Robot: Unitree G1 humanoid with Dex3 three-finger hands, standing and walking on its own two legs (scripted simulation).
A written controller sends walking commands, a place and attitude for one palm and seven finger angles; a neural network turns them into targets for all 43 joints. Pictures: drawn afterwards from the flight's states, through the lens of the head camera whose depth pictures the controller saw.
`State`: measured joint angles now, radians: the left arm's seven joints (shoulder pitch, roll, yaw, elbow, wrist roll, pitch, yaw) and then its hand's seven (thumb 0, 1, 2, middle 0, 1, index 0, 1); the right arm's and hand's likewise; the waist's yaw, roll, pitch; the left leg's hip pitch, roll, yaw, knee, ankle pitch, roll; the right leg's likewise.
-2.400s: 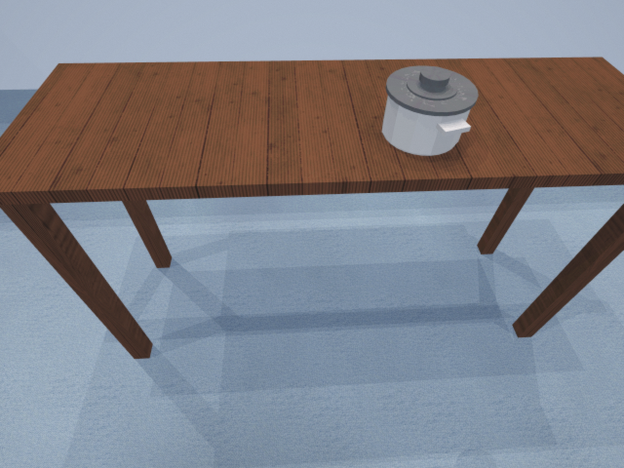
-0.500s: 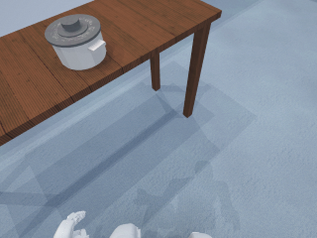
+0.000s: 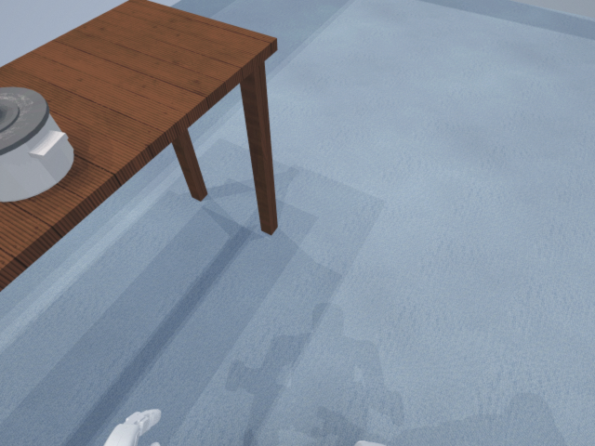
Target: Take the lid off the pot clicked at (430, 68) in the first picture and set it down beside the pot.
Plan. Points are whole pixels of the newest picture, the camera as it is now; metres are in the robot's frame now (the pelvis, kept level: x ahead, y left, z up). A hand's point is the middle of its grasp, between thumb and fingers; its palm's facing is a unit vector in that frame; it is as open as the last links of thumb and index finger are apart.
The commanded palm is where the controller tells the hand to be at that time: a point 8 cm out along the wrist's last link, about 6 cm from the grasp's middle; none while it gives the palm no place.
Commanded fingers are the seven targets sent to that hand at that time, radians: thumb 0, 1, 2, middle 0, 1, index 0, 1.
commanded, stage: walk to a spot facing it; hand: left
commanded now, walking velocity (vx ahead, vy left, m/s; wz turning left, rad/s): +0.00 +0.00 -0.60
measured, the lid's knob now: out of the picture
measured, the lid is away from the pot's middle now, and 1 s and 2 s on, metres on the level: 0.00 0.00 0.00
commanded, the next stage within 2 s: turn to face it in 1.50 s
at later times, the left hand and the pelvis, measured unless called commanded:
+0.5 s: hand out of the picture +0.13 +0.20 -0.17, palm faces -0.23 -0.96 -0.19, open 7.4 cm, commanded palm none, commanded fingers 0.00 0.90 0.90 -0.20 -0.30 -0.20 -0.30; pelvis +0.00 +0.02 +0.01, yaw -17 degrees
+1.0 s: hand (255, 396) +0.21 +0.08 -0.15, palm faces -0.53 -0.82 -0.21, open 7.4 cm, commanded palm none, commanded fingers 0.00 0.90 0.90 -0.20 -0.30 -0.20 -0.30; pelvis +0.06 -0.05 +0.01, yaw -35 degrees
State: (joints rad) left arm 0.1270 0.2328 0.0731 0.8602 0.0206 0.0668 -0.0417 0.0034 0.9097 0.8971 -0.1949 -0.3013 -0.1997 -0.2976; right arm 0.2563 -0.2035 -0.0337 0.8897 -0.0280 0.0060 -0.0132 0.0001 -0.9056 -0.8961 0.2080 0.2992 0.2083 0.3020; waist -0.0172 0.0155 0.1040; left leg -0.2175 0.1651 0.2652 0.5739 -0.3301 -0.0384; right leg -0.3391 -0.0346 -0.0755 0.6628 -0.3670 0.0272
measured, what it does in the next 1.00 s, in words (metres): steps on the spot, turning right: right foot, then left foot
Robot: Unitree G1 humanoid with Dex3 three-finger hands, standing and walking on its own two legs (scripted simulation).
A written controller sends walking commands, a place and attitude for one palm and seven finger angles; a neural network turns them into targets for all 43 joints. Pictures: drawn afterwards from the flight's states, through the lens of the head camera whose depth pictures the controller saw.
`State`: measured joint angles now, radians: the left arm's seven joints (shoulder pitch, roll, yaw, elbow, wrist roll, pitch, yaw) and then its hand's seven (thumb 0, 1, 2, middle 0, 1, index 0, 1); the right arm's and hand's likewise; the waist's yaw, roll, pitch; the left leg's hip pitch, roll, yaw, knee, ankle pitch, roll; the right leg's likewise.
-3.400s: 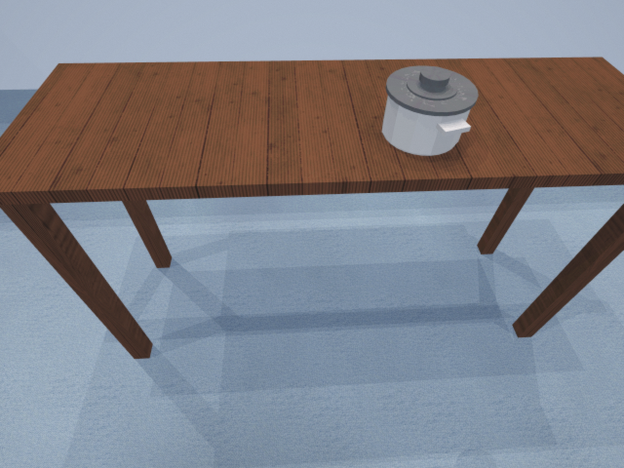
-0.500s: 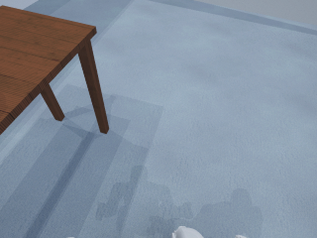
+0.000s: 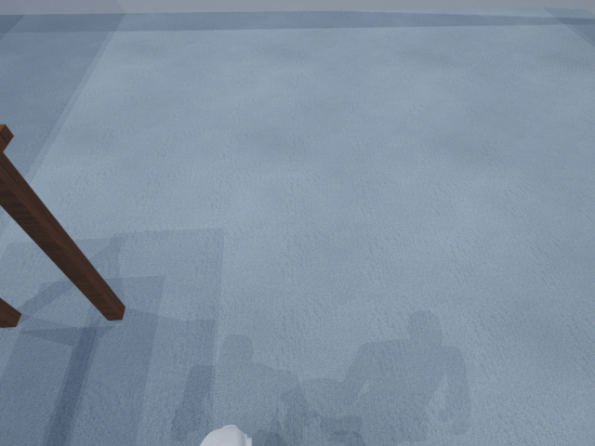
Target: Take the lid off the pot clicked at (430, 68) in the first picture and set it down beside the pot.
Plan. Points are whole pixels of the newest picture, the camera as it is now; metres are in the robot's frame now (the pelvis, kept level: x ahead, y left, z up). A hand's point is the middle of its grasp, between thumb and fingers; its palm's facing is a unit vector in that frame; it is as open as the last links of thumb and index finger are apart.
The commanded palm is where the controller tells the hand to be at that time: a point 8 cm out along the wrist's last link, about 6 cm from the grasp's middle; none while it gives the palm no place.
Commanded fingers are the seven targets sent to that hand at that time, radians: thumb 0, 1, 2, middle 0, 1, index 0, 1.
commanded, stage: walk to a spot facing it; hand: left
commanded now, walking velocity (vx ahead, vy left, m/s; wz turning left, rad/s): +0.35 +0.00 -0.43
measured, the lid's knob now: out of the picture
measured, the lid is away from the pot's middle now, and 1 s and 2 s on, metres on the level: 0.00 0.00 0.00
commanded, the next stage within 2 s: turn to face it in 0.50 s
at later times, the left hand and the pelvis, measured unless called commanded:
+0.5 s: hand (244, 302) +0.38 +0.12 -0.16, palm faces -0.36 -0.91 -0.19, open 7.4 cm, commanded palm none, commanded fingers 0.00 0.90 0.90 -0.20 -0.30 -0.20 -0.30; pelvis +0.19 -0.01 +0.00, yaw -18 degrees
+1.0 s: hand (261, 276) +0.47 +0.10 -0.19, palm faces -0.13 -0.98 -0.16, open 7.3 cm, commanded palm none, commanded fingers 0.00 0.90 0.90 -0.20 -0.30 -0.20 -0.30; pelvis +0.35 -0.06 -0.02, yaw -11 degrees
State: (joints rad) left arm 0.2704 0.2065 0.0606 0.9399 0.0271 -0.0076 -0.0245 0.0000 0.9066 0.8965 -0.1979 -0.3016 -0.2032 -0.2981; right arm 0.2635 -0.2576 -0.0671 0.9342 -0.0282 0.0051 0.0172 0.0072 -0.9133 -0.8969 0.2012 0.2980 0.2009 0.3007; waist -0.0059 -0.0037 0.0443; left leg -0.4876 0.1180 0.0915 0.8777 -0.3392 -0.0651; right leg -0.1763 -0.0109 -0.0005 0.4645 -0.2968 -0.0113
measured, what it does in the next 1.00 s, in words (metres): walks ahead: left foot, then right foot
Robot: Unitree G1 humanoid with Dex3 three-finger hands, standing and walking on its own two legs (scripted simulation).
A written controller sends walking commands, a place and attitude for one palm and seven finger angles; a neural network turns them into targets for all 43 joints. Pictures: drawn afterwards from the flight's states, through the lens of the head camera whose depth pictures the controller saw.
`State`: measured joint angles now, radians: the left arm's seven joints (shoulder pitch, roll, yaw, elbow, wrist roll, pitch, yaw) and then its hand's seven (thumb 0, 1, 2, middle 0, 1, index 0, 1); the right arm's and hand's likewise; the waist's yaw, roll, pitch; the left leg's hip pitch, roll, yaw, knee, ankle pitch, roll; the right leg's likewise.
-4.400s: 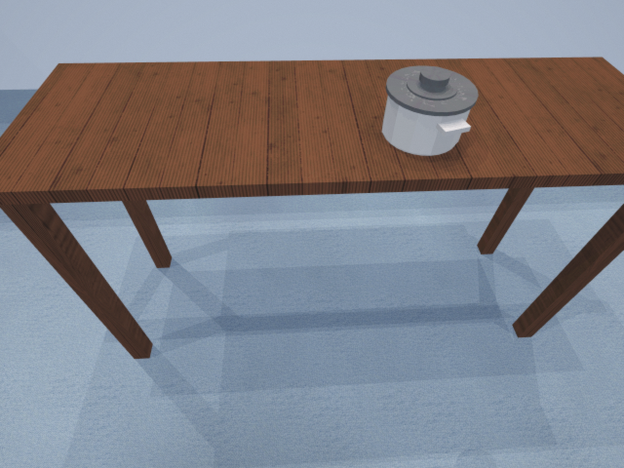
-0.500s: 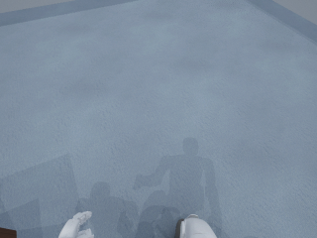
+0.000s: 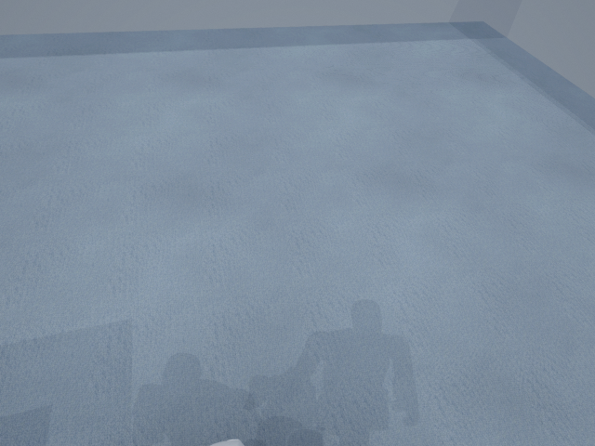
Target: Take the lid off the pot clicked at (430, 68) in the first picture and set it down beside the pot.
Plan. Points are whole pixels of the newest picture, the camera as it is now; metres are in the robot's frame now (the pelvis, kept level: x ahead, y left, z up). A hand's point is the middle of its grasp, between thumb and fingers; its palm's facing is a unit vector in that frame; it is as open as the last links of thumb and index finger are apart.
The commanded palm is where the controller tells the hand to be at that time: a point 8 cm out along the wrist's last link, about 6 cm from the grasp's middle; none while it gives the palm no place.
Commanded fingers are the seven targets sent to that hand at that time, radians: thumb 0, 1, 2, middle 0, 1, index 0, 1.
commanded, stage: turn to face it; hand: left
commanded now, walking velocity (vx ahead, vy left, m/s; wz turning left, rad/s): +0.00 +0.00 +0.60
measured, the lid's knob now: out of the picture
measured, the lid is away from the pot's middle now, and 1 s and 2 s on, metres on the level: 0.00 0.00 0.00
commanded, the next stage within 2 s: none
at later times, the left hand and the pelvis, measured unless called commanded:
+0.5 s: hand out of the picture +0.06 +0.16 -0.13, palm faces +0.33 -0.89 -0.31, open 7.4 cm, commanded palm none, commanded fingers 0.00 0.90 0.90 -0.20 -0.30 -0.20 -0.30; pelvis +0.03 -0.07 +0.01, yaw +19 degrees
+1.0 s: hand out of the picture -0.09 +0.16 -0.15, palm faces +0.62 -0.73 -0.28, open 7.4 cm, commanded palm none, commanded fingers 0.00 0.90 0.90 -0.20 -0.30 -0.20 -0.30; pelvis +0.00 -0.06 +0.02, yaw +36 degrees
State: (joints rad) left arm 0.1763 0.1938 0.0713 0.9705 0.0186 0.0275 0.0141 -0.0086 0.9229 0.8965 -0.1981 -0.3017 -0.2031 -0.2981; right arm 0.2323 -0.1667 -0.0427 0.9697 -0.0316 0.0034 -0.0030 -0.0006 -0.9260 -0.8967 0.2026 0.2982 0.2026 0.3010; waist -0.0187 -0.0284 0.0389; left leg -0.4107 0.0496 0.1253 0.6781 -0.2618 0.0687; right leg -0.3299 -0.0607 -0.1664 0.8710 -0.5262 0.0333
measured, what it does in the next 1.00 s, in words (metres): steps on the spot, turning left: right foot, then left foot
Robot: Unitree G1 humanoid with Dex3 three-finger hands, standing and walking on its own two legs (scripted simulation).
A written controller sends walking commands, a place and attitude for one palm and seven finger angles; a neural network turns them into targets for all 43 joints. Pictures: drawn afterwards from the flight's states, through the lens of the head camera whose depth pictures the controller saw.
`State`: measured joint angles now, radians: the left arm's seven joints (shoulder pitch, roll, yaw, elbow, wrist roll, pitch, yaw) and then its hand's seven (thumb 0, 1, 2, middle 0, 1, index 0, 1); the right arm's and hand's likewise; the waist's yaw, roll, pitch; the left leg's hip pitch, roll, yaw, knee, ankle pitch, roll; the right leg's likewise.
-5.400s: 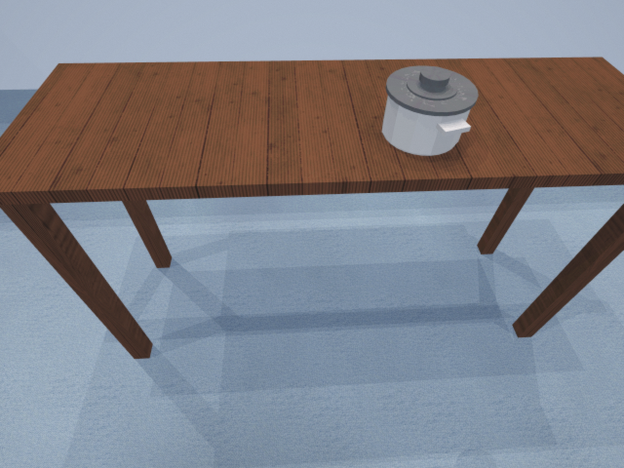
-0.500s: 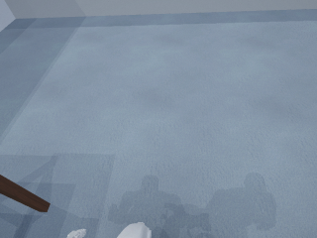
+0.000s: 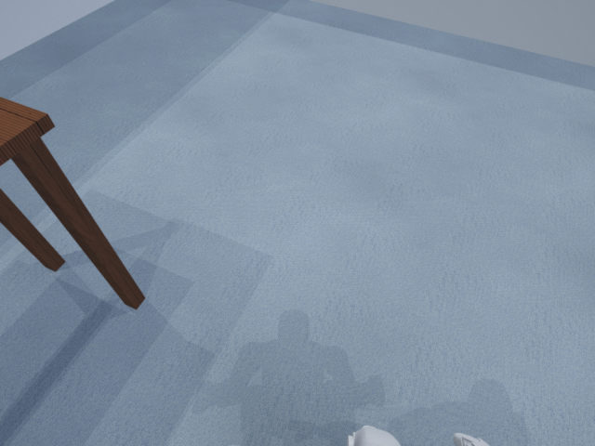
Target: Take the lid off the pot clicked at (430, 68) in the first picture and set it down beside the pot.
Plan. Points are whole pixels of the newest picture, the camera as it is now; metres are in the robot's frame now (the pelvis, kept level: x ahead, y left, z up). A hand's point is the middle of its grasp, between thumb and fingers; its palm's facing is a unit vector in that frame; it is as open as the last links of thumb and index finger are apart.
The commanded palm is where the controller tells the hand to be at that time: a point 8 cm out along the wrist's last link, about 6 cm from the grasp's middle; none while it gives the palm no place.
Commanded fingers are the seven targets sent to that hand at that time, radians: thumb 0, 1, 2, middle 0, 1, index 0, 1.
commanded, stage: turn to face it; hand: left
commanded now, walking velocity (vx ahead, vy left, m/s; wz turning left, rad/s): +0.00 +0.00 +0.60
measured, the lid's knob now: out of the picture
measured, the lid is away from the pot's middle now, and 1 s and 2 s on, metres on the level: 0.00 0.00 0.00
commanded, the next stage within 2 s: take the last steps up to it in 1.86 s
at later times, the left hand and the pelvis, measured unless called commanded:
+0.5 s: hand out of the picture +0.00 +0.19 -0.16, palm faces +0.33 -0.92 -0.24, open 7.4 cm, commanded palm none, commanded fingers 0.00 0.90 0.90 -0.20 -0.30 -0.20 -0.30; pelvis -0.01 -0.02 +0.00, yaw +19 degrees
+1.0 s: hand out of the picture -0.02 +0.23 -0.14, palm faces +0.57 -0.76 -0.32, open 7.4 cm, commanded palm none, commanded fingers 0.00 0.90 0.90 -0.20 -0.30 -0.20 -0.30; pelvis +0.00 -0.02 -0.01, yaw +36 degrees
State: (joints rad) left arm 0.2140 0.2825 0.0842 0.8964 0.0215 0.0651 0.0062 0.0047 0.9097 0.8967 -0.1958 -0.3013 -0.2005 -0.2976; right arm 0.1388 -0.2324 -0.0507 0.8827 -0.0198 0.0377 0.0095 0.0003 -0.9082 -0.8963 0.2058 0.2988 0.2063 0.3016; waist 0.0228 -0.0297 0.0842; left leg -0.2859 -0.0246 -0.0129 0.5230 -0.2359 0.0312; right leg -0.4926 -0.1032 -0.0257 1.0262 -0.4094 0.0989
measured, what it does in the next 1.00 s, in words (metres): steps on the spot, turning left: right foot, then left foot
